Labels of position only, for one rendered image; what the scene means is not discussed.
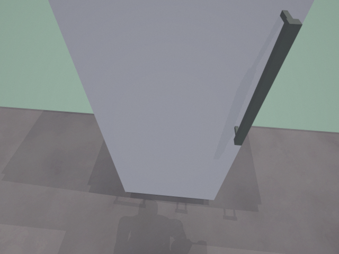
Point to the handle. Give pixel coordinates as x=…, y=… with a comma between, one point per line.
x=280, y=50

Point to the fridge door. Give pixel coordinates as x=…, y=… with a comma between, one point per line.
x=168, y=80

